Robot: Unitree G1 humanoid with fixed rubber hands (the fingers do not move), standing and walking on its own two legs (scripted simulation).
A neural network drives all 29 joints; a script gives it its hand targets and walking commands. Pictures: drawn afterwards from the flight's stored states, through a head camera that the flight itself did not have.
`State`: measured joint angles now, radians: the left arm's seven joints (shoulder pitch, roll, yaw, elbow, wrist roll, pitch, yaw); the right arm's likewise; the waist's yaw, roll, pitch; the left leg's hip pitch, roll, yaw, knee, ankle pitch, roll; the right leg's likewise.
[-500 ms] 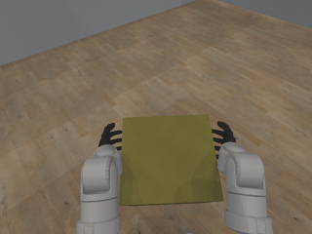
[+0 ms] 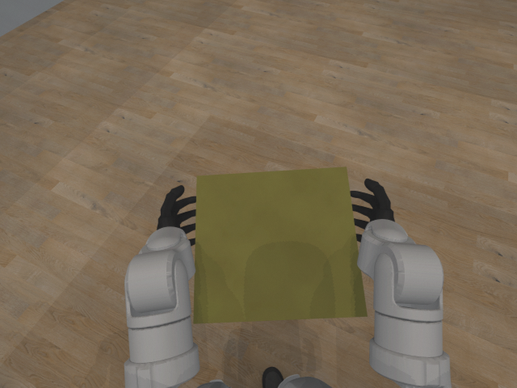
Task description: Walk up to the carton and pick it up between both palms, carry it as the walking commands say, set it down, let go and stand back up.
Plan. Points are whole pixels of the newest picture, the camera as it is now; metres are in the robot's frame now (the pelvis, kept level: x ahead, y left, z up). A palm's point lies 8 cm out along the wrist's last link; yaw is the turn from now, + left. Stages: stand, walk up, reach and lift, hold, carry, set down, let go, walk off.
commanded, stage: carry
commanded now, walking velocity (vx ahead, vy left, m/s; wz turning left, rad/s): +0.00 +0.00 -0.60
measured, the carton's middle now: (275, 252) +0.33 -0.02 -0.02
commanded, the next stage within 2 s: none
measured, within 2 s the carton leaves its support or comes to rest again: neither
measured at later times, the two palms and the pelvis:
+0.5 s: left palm (297, 228) +0.33 -0.05 +0.06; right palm (508, 272) +0.24 -0.32 +0.06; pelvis -0.01 -0.10 -0.02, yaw -17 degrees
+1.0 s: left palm (430, 229) +0.29 -0.20 +0.12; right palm out of the picture +0.14 -0.44 +0.11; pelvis -0.04 -0.16 +0.00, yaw -36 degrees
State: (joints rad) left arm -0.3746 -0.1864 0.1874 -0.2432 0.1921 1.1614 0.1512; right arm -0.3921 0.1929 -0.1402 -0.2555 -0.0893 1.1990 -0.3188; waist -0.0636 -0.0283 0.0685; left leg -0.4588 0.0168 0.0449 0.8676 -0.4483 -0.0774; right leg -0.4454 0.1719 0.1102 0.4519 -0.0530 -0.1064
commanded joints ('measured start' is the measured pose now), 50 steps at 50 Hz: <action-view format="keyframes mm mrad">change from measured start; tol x32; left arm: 1 -444 -982 -739 2 -458 43 -312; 20 -532 -1010 -673 273 -563 82 -357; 39 -533 -1022 -856 -204 -517 25 -284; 50 -423 -980 -706 198 -518 87 -355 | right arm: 1 -331 1028 626 136 406 20 505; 50 -405 975 609 203 310 29 461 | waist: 1 76 -74 -557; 6 46 338 -457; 27 78 -186 -600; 37 63 387 -616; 50 73 -235 -405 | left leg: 1 205 -58 -14 -280 15 62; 5 678 206 -147 -706 137 216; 8 398 445 -182 -524 710 273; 18 202 283 110 -179 688 57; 21 -64 41 37 208 -292 -80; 31 64 16 -34 -93 -55 16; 35 585 111 -100 -573 228 88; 40 668 396 -169 -367 1071 247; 47 308 278 91 -188 744 71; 50 -89 80 69 131 -236 -85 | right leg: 1 345 -301 321 -253 39 164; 4 86 -121 118 -209 -21 334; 7 -167 -125 12 663 -367 223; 15 -49 -78 -220 281 -360 128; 18 170 -120 -189 109 -157 74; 21 364 -468 473 43 779 -75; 34 237 -288 212 -58 51 20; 38 -245 -198 -25 519 -441 82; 47 162 -99 -212 58 -167 64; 50 379 -446 365 29 633 -90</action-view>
